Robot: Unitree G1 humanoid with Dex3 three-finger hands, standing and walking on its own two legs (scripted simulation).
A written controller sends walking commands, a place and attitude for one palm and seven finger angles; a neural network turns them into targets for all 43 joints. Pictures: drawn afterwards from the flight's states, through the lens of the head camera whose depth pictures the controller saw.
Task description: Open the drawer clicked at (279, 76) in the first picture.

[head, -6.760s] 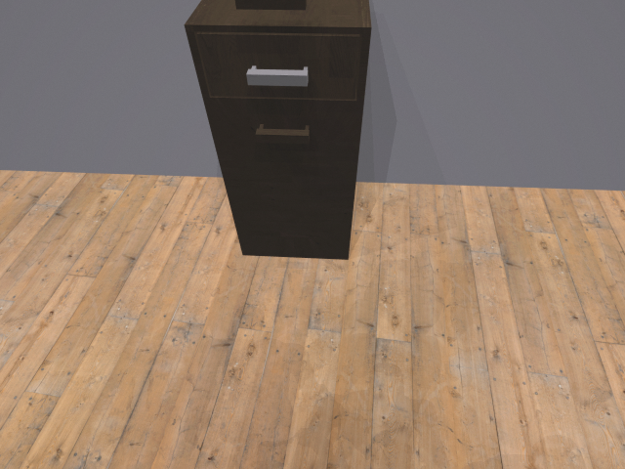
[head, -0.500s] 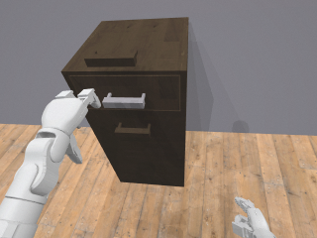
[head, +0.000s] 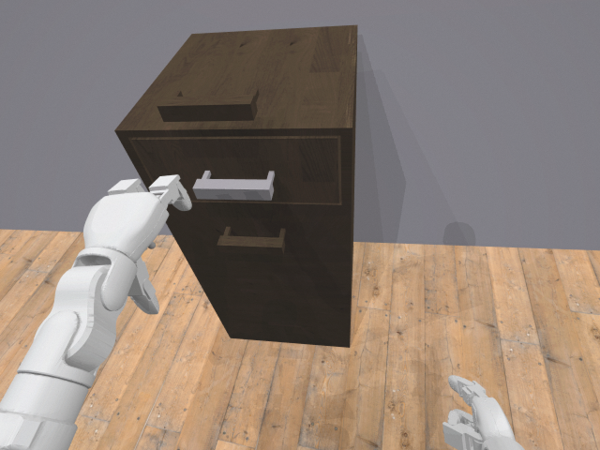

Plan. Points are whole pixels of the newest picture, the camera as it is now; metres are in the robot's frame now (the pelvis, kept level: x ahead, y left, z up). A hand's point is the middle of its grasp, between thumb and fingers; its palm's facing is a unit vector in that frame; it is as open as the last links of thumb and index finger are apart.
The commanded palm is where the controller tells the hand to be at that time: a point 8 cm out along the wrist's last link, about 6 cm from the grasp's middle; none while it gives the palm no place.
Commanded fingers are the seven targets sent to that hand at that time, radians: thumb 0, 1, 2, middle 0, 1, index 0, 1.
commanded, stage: move the hooked fingers above the handle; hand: left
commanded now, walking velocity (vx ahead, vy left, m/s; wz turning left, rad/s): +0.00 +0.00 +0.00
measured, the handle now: (236, 182) +0.56 +0.21 +0.02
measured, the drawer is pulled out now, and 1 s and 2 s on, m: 0.00 0.00 0.00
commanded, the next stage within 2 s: none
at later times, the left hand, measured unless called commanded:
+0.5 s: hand (184, 229) +0.37 +0.22 +0.09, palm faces -0.05 -0.07 -1.00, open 13.8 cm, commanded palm +0.36 +0.24 +0.17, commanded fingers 0.00 -0.50 0.30 -0.30 -1.20 -0.30 -1.20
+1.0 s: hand (219, 204) +0.44 +0.19 +0.08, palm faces -0.03 -0.07 -1.00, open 13.8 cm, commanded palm +0.42 +0.22 +0.15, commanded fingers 0.00 -0.50 0.30 -0.30 -1.20 -0.30 -1.20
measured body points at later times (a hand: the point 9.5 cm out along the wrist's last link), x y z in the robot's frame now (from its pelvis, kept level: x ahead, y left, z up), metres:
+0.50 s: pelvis +0.02 -0.01 +0.00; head +0.05 -0.04 +0.44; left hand +0.37 +0.23 +0.15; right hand +0.17 -0.25 -0.13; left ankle +0.02 +0.11 -0.74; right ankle -0.01 -0.11 -0.74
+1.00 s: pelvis +0.02 +0.00 -0.01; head +0.06 -0.02 +0.44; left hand +0.43 +0.19 +0.14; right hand +0.15 -0.25 -0.14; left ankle +0.02 +0.11 -0.74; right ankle -0.01 -0.11 -0.74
